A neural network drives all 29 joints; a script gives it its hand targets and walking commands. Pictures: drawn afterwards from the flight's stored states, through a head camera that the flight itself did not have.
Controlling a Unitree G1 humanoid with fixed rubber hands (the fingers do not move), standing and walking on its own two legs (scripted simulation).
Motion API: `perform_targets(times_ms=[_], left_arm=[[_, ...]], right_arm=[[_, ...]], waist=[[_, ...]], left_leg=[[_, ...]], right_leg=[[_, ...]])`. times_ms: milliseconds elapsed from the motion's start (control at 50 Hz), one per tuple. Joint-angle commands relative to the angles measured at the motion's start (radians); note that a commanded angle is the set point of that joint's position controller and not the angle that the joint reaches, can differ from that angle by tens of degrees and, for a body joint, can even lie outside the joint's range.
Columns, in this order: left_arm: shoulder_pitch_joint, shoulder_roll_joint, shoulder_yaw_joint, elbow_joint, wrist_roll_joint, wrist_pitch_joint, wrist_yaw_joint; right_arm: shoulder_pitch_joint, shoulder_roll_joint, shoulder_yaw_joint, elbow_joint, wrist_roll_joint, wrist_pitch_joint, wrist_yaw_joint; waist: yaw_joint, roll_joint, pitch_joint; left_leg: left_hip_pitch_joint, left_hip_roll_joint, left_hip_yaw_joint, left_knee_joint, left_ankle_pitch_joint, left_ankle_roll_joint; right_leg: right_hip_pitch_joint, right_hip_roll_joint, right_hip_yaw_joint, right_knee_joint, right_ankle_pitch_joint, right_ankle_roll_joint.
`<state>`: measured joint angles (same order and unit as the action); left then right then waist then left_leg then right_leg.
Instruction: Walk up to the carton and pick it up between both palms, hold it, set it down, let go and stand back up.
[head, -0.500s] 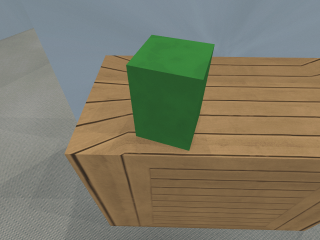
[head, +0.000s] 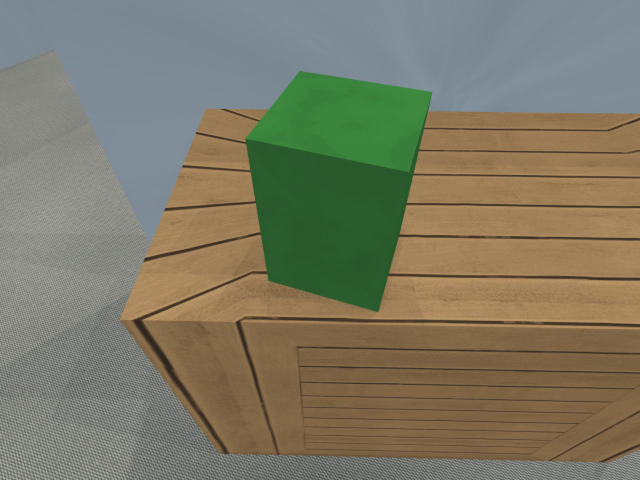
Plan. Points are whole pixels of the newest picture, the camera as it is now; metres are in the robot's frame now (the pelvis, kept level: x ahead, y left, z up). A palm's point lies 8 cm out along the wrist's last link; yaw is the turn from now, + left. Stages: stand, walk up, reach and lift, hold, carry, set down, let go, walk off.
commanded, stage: stand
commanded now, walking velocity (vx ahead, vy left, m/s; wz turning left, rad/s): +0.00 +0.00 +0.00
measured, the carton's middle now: (340, 197) +0.45 -0.01 +0.11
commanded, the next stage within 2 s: none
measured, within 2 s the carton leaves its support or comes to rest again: neither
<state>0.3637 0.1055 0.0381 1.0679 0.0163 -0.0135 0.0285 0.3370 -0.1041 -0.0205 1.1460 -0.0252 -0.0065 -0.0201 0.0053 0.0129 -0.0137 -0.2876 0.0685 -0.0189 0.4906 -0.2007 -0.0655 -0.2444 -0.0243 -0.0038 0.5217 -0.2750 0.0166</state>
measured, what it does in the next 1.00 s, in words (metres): stands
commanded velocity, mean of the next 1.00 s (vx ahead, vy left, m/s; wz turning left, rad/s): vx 0.00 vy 0.00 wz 0.00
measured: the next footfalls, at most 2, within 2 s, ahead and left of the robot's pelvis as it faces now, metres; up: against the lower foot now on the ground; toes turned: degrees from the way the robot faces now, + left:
none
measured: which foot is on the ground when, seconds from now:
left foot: down 0.00-1.00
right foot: down 0.00-1.00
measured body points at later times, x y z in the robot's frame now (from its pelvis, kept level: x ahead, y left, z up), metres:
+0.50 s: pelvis +0.01 +0.00 +0.00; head +0.01 +0.00 +0.45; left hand -0.02 +0.21 -0.16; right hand -0.02 -0.21 -0.16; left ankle +0.04 +0.16 -0.74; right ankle +0.00 -0.13 -0.74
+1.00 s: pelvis +0.00 +0.01 +0.00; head +0.02 +0.01 +0.45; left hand -0.01 +0.22 -0.16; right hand -0.02 -0.19 -0.16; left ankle +0.04 +0.16 -0.74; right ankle +0.00 -0.13 -0.74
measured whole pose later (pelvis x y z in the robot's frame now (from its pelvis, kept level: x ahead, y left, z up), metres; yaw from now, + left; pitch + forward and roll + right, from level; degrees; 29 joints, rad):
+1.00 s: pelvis +0.00 +0.01 +0.00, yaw +0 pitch -1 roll +0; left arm 0.33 0.11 0.04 1.10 0.01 0.00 0.03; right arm 0.32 -0.09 -0.02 1.14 -0.02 0.01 -0.03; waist 0.00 0.00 0.03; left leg -0.26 0.06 -0.02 0.48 -0.20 -0.06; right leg -0.21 -0.03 0.00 0.50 -0.27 0.03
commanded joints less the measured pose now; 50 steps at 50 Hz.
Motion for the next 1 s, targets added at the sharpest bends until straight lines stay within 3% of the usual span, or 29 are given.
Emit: perform_targets(times_ms=[0, 40, 60, 80, 120, 160, 180, 200, 220, 240, 300, 340, 380, 400, 420, 440, 480, 540, 580, 620, 640, 700, 760, 780, 820, 920, 940, 960, 980], left_arm=[[0.083, 0.095, 0.02, -0.011, -0.004, -0.006, 0.006], [0.092, 0.064, 0.01, 0.009, -0.011, -0.014, 0.01], [0.088, 0.045, 0.0, 0.003, -0.011, -0.017, 0.008], [0.1, 0.062, 0.002, 0.012, -0.003, -0.016, 0.008], [0.101, 0.042, -0.001, 0.014, -0.006, -0.005, 0.011], [0.062, 0.054, 0.003, -0.006, -0.002, -0.011, 0.006], [0.069, 0.105, 0.011, 0.004, 0.0, -0.01, 0.012], [0.076, 0.114, 0.021, 0.001, -0.01, -0.009, 0.006], [0.047, 0.102, 0.018, 0.0, 0.001, -0.007, 0.004], [0.052, 0.077, 0.008, 0.001, 0.007, -0.006, 0.008], [0.073, 0.093, 0.015, 0.019, -0.006, -0.01, 0.007], [0.092, 0.09, 0.02, 0.016, 0.004, -0.01, 0.004], [0.081, 0.053, 0.009, 0.026, 0.001, -0.002, 0.01], [0.087, 0.067, 0.015, 0.032, -0.005, 0.003, 0.01], [0.103, 0.072, 0.019, 0.028, -0.004, 0.001, 0.009], [0.058, 0.055, 0.011, 0.028, 0.002, 0.005, 0.012], [0.081, 0.048, 0.01, 0.031, -0.003, -0.005, 0.011], [0.078, 0.086, 0.022, 0.022, -0.002, -0.006, 0.009], [0.093, 0.09, 0.017, 0.033, -0.003, -0.001, 0.011], [0.076, 0.062, 0.008, 0.02, 0.003, 0.0, 0.01], [0.096, 0.069, 0.009, 0.028, -0.001, -0.001, 0.011], [0.052, 0.09, 0.011, 0.021, -0.004, -0.006, 0.009], [0.071, 0.075, 0.004, 0.036, -0.009, 0.0, 0.006], [0.068, 0.073, 0.011, 0.03, -0.001, 0.001, 0.009], [0.029, 0.098, 0.016, 0.007, -0.001, 0.004, 0.01], [0.11, 0.041, 0.005, 0.037, -0.003, 0.004, 0.007], [0.083, 0.077, 0.007, 0.029, -0.002, 0.007, 0.009], [0.09, 0.057, 0.008, 0.021, -0.008, 0.003, 0.012], [0.105, 0.098, 0.013, 0.038, -0.011, 0.003, 0.014]], right_arm=[[0.09, -0.088, -0.009, -0.008, 0.0, -0.006, -0.006], [0.108, -0.045, -0.002, -0.014, 0.006, -0.006, -0.007], [0.071, -0.071, -0.009, -0.006, 0.001, -0.005, -0.007], [0.099, -0.053, -0.007, -0.003, 0.01, -0.005, -0.005], [0.061, -0.078, -0.011, -0.013, 0.0, -0.003, -0.005], [0.072, -0.083, -0.013, -0.002, 0.0, 0.008, -0.013], [0.075, -0.064, -0.008, -0.007, 0.003, 0.003, -0.003], [0.034, -0.084, -0.008, -0.025, 0.003, -0.005, -0.004], [0.058, -0.066, -0.009, -0.024, 0.01, -0.004, -0.006], [0.078, -0.09, -0.016, -0.005, 0.001, -0.001, -0.008], [0.076, -0.087, -0.014, -0.01, 0.007, 0.002, -0.016], [0.031, -0.103, -0.018, -0.022, 0.013, 0.001, -0.009], [0.07, -0.079, -0.013, -0.014, 0.01, 0.001, -0.015], [0.09, -0.077, -0.017, -0.001, 0.015, -0.001, -0.012], [0.048, -0.076, -0.011, -0.011, 0.002, 0.006, -0.018], [0.031, -0.085, -0.02, -0.028, 0.01, 0.005, -0.015], [0.086, -0.074, -0.013, 0.001, 0.013, 0.005, -0.015], [0.055, -0.074, -0.012, -0.012, -0.001, 0.005, -0.016], [0.072, -0.097, -0.017, -0.018, 0.009, 0.003, -0.013], [0.057, -0.097, -0.018, -0.007, 0.001, 0.01, -0.013], [0.048, -0.088, -0.019, -0.007, 0.005, 0.01, -0.011], [0.076, -0.067, -0.01, -0.015, 0.005, 0.005, -0.01], [0.077, -0.047, -0.006, -0.019, 0.008, 0.006, -0.011], [0.087, -0.062, -0.011, -0.003, 0.006, 0.011, -0.012], [0.03, -0.082, -0.015, -0.025, 0.003, 0.01, -0.009], [0.048, -0.075, -0.016, -0.017, 0.009, 0.008, -0.011], [0.073, -0.097, -0.024, -0.014, 0.014, 0.01, -0.012], [0.056, -0.076, -0.017, -0.007, 0.0, 0.008, -0.008], [0.059, -0.036, -0.012, -0.018, 0.003, 0.005, -0.009]], waist=[[0.0, 0.018, 0.096], [-0.016, -0.042, 0.081], [0.005, -0.026, 0.076], [-0.009, -0.032, 0.104], [0.001, 0.015, 0.121], [0.006, 0.002, 0.124], [-0.017, -0.032, 0.106], [0.004, 0.003, 0.08], [-0.013, -0.021, 0.111], [-0.02, 0.025, 0.105], [-0.003, -0.044, 0.063], [0.019, -0.021, 0.08], [-0.006, 0.007, 0.096], [-0.005, -0.026, 0.098], [0.02, 0.02, 0.121], [-0.006, -0.031, 0.134], [-0.01, -0.031, 0.121], [0.0, 0.046, 0.117], [-0.011, -0.022, 0.112], [0.004, 0.018, 0.146], [0.012, -0.008, 0.133], [-0.02, -0.003, 0.099], [-0.007, -0.022, 0.119], [-0.029, -0.021, 0.132], [-0.001, 0.015, 0.121], [0.02, 0.015, 0.139], [-0.003, 0.0, 0.141], [0.015, 0.048, 0.122], [-0.008, 0.007, 0.089]], left_leg=[[-0.01, 0.028, -0.051, -0.106, 0.023, 0.05], [0.01, 0.019, -0.044, -0.093, 0.05, 0.054], [0.014, 0.026, -0.036, -0.101, 0.063, 0.054], [0.02, 0.019, -0.034, -0.1, 0.053, 0.045], [0.008, 0.027, -0.045, -0.09, 0.015, 0.06], [-0.01, 0.012, -0.027, -0.094, 0.027, 0.044], [0.039, 0.018, -0.025, -0.102, 0.044, 0.045], [0.04, 0.021, -0.031, -0.099, 0.031, 0.046], [0.03, 0.018, -0.028, -0.1, 0.028, 0.046], [0.034, 0.011, -0.015, -0.089, 0.014, 0.04], [0.043, 0.02, -0.033, -0.1, 0.047, 0.056], [0.025, 0.018, -0.022, -0.098, 0.033, 0.041], [0.013, 0.017, -0.014, -0.108, 0.033, 0.033], [0.031, 0.018, -0.024, -0.106, 0.035, 0.042], [0.014, 0.023, -0.023, -0.107, 0.028, 0.041], [0.024, 0.021, -0.024, -0.091, 0.034, 0.039], [0.03, 0.019, -0.028, -0.095, 0.026, 0.042], [0.024, 0.02, -0.025, -0.114, 0.043, 0.048], [0.04, 0.017, -0.034, -0.116, 0.034, 0.045], [0.001, 0.022, -0.035, -0.111, -0.002, 0.047], [0.007, 0.017, -0.038, -0.115, 0.002, 0.048], [0.062, 0.023, -0.029, -0.112, -0.001, 0.049], [0.025, 0.014, -0.018, -0.108, 0.012, 0.04], [0.049, 0.012, -0.021, -0.106, -0.01, 0.042], [0.011, 0.009, -0.019, -0.118, -0.015, 0.043], [-0.033, 0.014, -0.049, -0.154, -0.079, 0.041], [-0.016, 0.016, -0.054, -0.165, -0.081, 0.05], [-0.008, 0.022, -0.05, -0.142, -0.066, 0.05], [0.052, 0.01, -0.031, -0.122, -0.023, 0.042]], right_leg=[[-0.042, -0.047, 0.066, -0.135, 0.047, -0.05], [-0.029, -0.066, 0.071, -0.142, 0.07, -0.048], [-0.029, -0.055, 0.068, -0.149, 0.091, -0.054], [-0.045, -0.064, 0.08, -0.154, 0.061, -0.046], [-0.05, -0.061, 0.079, -0.159, 0.037, -0.053], [-0.037, -0.057, 0.082, -0.156, 0.055, -0.055], [-0.069, -0.067, 0.09, -0.17, 0.021, -0.046], [-0.043, -0.05, 0.079, -0.166, 0.018, -0.042], [-0.05, -0.059, 0.096, -0.179, -0.003, -0.048], [-0.061, -0.057, 0.088, -0.185, -0.005, -0.045], [0.005, -0.046, 0.065, -0.141, 0.063, -0.039], [-0.011, -0.047, 0.068, -0.158, 0.026, -0.039], [-0.014, -0.056, 0.07, -0.154, 0.052, -0.033], [-0.013, -0.051, 0.066, -0.148, 0.05, -0.033], [-0.015, -0.043, 0.071, -0.153, 0.029, -0.036], [-0.061, -0.053, 0.072, -0.166, 0.018, -0.039], [-0.027, -0.056, 0.072, -0.173, 0.019, -0.031], [-0.003, -0.057, 0.09, -0.162, 0.073, -0.042], [-0.018, -0.049, 0.076, -0.162, 0.016, -0.037], [-0.013, -0.057, 0.078, -0.176, 0.039, -0.038], [-0.014, -0.052, 0.07, -0.165, 0.047, -0.032], [-0.043, -0.068, 0.091, -0.195, -0.042, -0.041], [-0.017, -0.058, 0.085, -0.186, -0.026, -0.04], [-0.053, -0.059, 0.087, -0.178, -0.037, -0.036], [-0.027, -0.051, 0.086, -0.177, -0.019, -0.039], [0.003, -0.038, 0.044, -0.136, 0.01, -0.028], [-0.016, -0.042, 0.051, -0.14, -0.001, -0.027], [-0.016, -0.043, 0.06, -0.147, 0.014, -0.03], [-0.031, -0.05, 0.071, -0.167, -0.028, -0.029]])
